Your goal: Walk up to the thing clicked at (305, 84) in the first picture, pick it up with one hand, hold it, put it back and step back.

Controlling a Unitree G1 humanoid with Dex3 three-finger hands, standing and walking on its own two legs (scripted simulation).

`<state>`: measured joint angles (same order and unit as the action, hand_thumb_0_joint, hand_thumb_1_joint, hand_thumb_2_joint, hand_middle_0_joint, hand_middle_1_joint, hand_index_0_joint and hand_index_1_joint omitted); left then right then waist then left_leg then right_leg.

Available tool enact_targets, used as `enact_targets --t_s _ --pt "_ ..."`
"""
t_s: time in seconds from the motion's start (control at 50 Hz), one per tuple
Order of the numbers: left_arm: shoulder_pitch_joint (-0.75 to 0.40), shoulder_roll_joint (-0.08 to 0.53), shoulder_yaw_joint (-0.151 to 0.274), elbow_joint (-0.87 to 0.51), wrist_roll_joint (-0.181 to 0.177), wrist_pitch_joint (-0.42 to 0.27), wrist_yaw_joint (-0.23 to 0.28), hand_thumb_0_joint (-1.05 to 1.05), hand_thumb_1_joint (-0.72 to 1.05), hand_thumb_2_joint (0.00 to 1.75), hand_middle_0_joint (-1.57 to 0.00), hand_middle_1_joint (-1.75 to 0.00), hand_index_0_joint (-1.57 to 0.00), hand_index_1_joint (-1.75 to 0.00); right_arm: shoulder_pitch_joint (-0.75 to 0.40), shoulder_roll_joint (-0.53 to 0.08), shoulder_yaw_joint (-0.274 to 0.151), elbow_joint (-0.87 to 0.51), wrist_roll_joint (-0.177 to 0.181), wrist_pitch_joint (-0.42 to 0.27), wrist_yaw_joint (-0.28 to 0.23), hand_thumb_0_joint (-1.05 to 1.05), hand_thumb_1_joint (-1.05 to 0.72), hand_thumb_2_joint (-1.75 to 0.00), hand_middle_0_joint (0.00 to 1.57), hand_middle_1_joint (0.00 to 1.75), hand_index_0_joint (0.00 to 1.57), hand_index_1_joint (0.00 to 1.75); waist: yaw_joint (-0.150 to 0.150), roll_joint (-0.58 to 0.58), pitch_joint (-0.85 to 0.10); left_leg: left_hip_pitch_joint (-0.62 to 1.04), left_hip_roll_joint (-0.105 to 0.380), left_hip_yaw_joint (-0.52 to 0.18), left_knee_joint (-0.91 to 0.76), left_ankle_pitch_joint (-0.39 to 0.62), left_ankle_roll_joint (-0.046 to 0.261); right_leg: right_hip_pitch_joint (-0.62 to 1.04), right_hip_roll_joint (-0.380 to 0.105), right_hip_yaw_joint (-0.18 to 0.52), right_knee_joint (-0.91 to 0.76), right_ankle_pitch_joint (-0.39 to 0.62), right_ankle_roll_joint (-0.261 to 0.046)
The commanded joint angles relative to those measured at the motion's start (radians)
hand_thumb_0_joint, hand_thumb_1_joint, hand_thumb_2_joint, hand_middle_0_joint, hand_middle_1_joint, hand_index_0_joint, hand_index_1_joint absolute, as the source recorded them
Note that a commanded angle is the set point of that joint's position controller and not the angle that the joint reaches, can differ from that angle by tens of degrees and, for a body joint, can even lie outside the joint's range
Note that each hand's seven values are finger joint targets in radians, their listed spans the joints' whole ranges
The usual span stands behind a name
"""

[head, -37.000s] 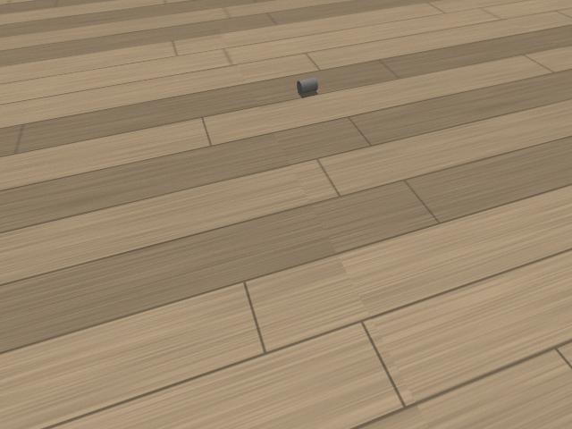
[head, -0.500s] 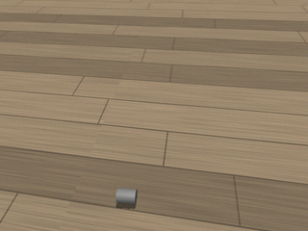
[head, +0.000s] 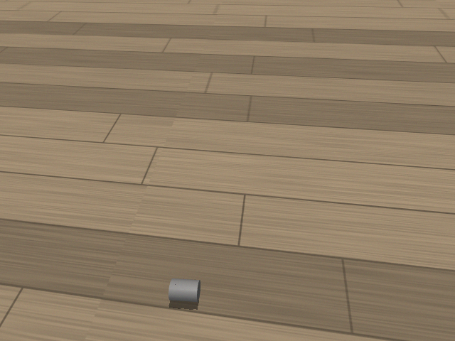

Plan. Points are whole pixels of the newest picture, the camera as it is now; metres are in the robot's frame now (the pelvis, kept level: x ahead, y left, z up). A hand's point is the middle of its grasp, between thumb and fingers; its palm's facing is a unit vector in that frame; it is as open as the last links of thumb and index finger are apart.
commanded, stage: stand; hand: left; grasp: from above
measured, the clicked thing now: (185, 290) +0.45 +0.22 -0.74
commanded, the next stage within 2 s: step back in 0.08 s
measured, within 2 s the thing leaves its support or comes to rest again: neither
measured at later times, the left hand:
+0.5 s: hand out of the picture +0.08 +0.31 -0.18, palm faces -0.07 -0.92 -0.38, open 7.4 cm
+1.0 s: hand out of the picture -0.03 +0.29 -0.15, palm faces -0.10 -0.91 -0.41, open 7.4 cm
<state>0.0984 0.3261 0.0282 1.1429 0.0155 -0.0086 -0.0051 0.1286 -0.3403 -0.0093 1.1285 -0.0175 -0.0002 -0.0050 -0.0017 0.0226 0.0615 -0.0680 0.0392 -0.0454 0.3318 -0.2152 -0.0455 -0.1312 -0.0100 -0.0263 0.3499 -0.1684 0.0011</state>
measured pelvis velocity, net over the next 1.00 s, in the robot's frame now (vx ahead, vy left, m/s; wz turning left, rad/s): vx -0.18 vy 0.04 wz -0.09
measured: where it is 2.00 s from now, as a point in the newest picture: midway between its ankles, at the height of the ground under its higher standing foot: outside the picture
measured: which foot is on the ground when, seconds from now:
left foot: down 0.00-0.78, up 0.80-1.00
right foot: down 0.00-0.36, up 0.38-0.72, down 0.74-1.00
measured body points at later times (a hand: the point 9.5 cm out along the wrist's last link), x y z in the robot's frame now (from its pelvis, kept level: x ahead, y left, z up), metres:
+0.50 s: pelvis -0.07 +0.05 -0.02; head +0.00 +0.08 +0.42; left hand +0.09 +0.36 -0.15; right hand -0.03 -0.27 -0.13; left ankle -0.06 +0.15 -0.75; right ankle -0.06 -0.09 -0.68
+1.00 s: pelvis -0.18 +0.04 -0.02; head -0.11 +0.03 +0.43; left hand -0.03 +0.34 -0.12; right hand -0.11 -0.28 -0.14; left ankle -0.20 +0.17 -0.70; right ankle -0.14 -0.08 -0.75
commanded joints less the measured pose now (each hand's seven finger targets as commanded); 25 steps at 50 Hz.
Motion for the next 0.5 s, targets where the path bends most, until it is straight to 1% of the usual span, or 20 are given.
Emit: enact_targets --t_s 0.0,0.04,0.06,0.08,0.12,0.14,0.16,0.18,0.2,0.22,0.26,0.3,0.32,0.34,0.36,0.38,0.4,0.42,0.44,0.48 --pt "-0.042 0.218 0.037 -0.055 -0.005 -0.022 0.018 0.0 0.9 0.9 -0.2 -0.3 -0.2 -0.3 -0.02 -0.195 -0.032 -0.06 0.0 -0.022 -0.01 0.0 -0.9 -0.9 0.2 0.3 0.2 0.3 0.005 -0.032 -0.069 -0.058 0.082 -0.048 -0.061 0.111 0.055 0.061 -0.118 0.09 -0.05 0.107 -0.021" --pt "-0.035 0.218 0.037 -0.056 -0.004 -0.02 0.016 0.0 0.9 0.9 -0.2 -0.3 -0.2 -0.3 -0.025 -0.201 -0.034 -0.062 0.0 -0.023 -0.01 0.0 -0.9 -0.9 0.2 0.3 0.2 0.3 0.008 -0.014 -0.06 -0.058 0.08 -0.049 -0.061 0.11 0.054 0.048 -0.116 0.091 -0.055 0.107 -0.021" --pt "-0.032 0.299 0.074 -0.096 -0.024 -0.01 0.022 0.0 0.9 0.9 -0.2 -0.3 -0.2 -0.3 -0.069 -0.26 -0.055 -0.085 0.009 -0.004 -0.004 0.0 -0.9 -0.9 0.2 0.3 0.2 0.3 0.009 -0.035 0.044 -0.127 0.056 -0.049 0.055 0.225 0.073 -0.046 -0.115 0.126 0.014 0.316 -0.023" --pt "-0.026 0.298 0.078 -0.109 -0.026 -0.007 0.027 0.0 0.9 0.9 -0.2 -0.3 -0.2 -0.3 -0.043 -0.238 -0.054 -0.094 0.016 0.003 -0.004 0.0 -0.9 -0.9 0.2 0.3 0.2 0.3 0.0 -0.055 0.003 -0.128 0.048 -0.026 0.101 0.252 0.073 -0.024 -0.124 0.125 0.032 0.368 -0.043" --pt "-0.01 0.311 0.089 -0.147 -0.025 -0.006 0.031 0.0 0.9 0.9 -0.2 -0.3 -0.2 -0.3 -0.013 -0.218 -0.055 -0.115 0.024 0.014 -0.002 0.0 -0.9 -0.9 0.2 0.3 0.2 0.3 -0.001 -0.109 -0.099 -0.104 -0.005 0.016 0.257 0.203 0.068 -0.018 -0.192 0.186 0.026 0.444 -0.118" --pt "-0.025 0.323 0.092 -0.171 -0.021 -0.001 0.032 0.0 0.9 0.9 -0.2 -0.3 -0.2 -0.3 0.003 -0.213 -0.059 -0.127 0.023 0.023 -0.002 0.0 -0.9 -0.9 0.2 0.3 0.2 0.3 -0.006 -0.148 -0.117 -0.127 -0.047 0.045 0.335 0.087 0.06 -0.031 -0.242 0.235 0.006 0.426 -0.166" --pt "-0.049 0.327 0.094 -0.199 -0.012 0.001 0.033 0.0 0.9 0.9 -0.2 -0.3 -0.2 -0.3 0.01 -0.206 -0.067 -0.139 0.021 0.032 0.001 0.0 -0.9 -0.9 0.2 0.3 0.2 0.3 -0.008 -0.194 -0.134 -0.159 -0.082 0.041 0.444 -0.146 0.062 -0.041 -0.299 0.279 -0.004 0.424 -0.218" --pt "-0.057 0.329 0.096 -0.222 0.0 0.003 0.036 0.0 0.9 0.9 -0.2 -0.3 -0.2 -0.3 0.017 -0.21 -0.074 -0.151 0.015 0.043 0.004 0.0 -0.9 -0.9 0.2 0.3 0.2 0.3 -0.006 -0.22 -0.132 -0.188 -0.09 0.012 0.575 -0.312 0.075 -0.086 -0.341 0.309 0.002 0.406 -0.26" --pt "-0.073 0.336 0.097 -0.247 0.01 0.005 0.038 0.0 0.9 0.9 -0.2 -0.3 -0.2 -0.3 0.042 -0.211 -0.078 -0.164 0.016 0.05 0.008 0.0 -0.9 -0.9 0.2 0.3 0.2 0.3 -0.015 -0.223 -0.131 -0.184 -0.073 -0.028 0.624 -0.346 0.085 -0.123 -0.349 0.295 0.026 0.392 -0.272" --pt "-0.107 0.328 0.093 -0.27 0.012 0.007 0.042 0.0 0.9 0.9 -0.2 -0.3 -0.2 -0.3 0.07 -0.214 -0.084 -0.172 0.019 0.051 0.011 0.0 -0.9 -0.9 0.2 0.3 0.2 0.3 -0.036 -0.227 -0.137 -0.181 -0.053 -0.053 0.631 -0.333 0.094 -0.142 -0.334 0.267 0.056 0.402 -0.255" --pt "-0.132 0.311 0.082 -0.3 0.017 0.016 0.048 0.0 0.9 0.9 -0.2 -0.3 -0.2 -0.3 0.124 -0.219 -0.091 -0.175 0.018 0.045 0.008 0.0 -0.9 -0.9 0.2 0.3 0.2 0.3 -0.053 -0.221 -0.148 -0.174 -0.038 -0.02 0.468 -0.23 0.082 -0.125 -0.276 0.211 0.142 0.411 -0.198" --pt "-0.116 0.285 0.067 -0.313 -0.001 0.039 0.043 0.0 0.9 0.9 -0.2 -0.3 -0.2 -0.3 0.131 -0.213 -0.096 -0.172 -0.006 0.028 0.003 0.0 -0.9 -0.9 0.2 0.3 0.2 0.3 -0.058 -0.117 -0.117 -0.139 -0.041 0.025 0.117 0.054 0.068 -0.126 -0.175 0.15 0.267 0.267 -0.117" --pt "-0.083 0.238 0.061 -0.327 -0.013 0.049 0.039 0.0 0.9 0.9 -0.2 -0.3 -0.2 -0.3 0.106 -0.258 -0.109 -0.185 -0.029 0.023 0.001 0.0 -0.9 -0.9 0.2 0.3 0.2 0.3 -0.031 0.053 -0.09 -0.117 0.057 -0.127 0.028 0.231 0.081 -0.204 -0.066 0.115 0.389 0.076 -0.075" --pt "-0.042 0.191 0.053 -0.332 -0.017 0.057 0.044 0.0 0.9 0.9 -0.2 -0.3 -0.2 -0.3 0.08 -0.335 -0.125 -0.209 -0.045 0.016 0.0 0.0 -0.9 -0.9 0.2 0.3 0.2 0.3 -0.004 0.219 -0.072 -0.042 0.22 -0.35 -0.004 0.464 0.12 -0.383 0.102 0.119 0.526 -0.401 -0.039" --pt "-0.03 0.227 0.062 -0.324 -0.005 0.063 0.056 0.0 0.9 0.9 -0.2 -0.3 -0.2 -0.3 0.067 -0.384 -0.135 -0.229 -0.029 0.014 -0.001 0.0 -0.9 -0.9 0.2 0.3 0.2 0.3 -0.027 0.165 -0.086 -0.098 0.301 -0.356 0.035 0.602 0.21 -0.365 0.124 0.207 0.663 -0.499 -0.026" --pt "-0.055 0.236 0.069 -0.314 0.0 0.063 0.062 0.0 0.9 0.9 -0.2 -0.3 -0.2 -0.3 0.052 -0.379 -0.134 -0.246 -0.021 0.012 -0.003 0.0 -0.9 -0.9 0.2 0.3 0.2 0.3 -0.047 0.175 -0.095 -0.118 0.332 -0.414 0.022 0.595 0.25 -0.354 0.135 0.244 0.768 -0.502 -0.028" --pt "-0.046 0.245 0.071 -0.316 -0.002 0.062 0.065 0.0 0.9 0.9 -0.2 -0.3 -0.2 -0.3 0.009 -0.342 -0.129 -0.257 -0.019 0.009 -0.013 0.0 -0.9 -0.9 0.2 0.3 0.2 0.3 -0.026 0.129 -0.092 -0.092 0.284 -0.337 0.059 0.573 0.25 -0.38 0.122 0.275 0.822 -0.446 -0.03" --pt "0.002 0.246 0.07 -0.293 -0.012 0.061 0.062 0.0 0.9 0.9 -0.2 -0.3 -0.2 -0.3 -0.054 -0.303 -0.117 -0.271 -0.021 0.006 -0.019 0.0 -0.9 -0.9 0.2 0.3 0.2 0.3 0.021 0.116 -0.085 -0.055 0.223 -0.234 0.101 0.571 0.239 -0.427 0.125 0.276 0.871 -0.364 -0.028" --pt "0.034 0.247 0.074 -0.295 -0.014 0.058 0.056 0.0 0.9 0.9 -0.2 -0.3 -0.2 -0.3 -0.053 -0.282 -0.108 -0.285 -0.02 0.004 -0.024 0.0 -0.9 -0.9 0.2 0.3 0.2 0.3 0.036 0.13 -0.087 -0.038 0.197 -0.186 0.133 0.591 0.231 -0.43 0.118 0.256 0.887 -0.33 -0.023" --pt "0.037 0.253 0.086 -0.31 -0.002 0.051 0.048 0.0 0.9 0.9 -0.2 -0.3 -0.2 -0.3 -0.004 -0.269 -0.109 -0.292 -0.011 0.001 -0.032 0.0 -0.9 -0.9 0.2 0.3 0.2 0.3 0.01 0.106 -0.106 0.031 0.224 -0.199 0.16 0.616 0.277 -0.423 0.101 0.227 0.875 -0.331 0.003"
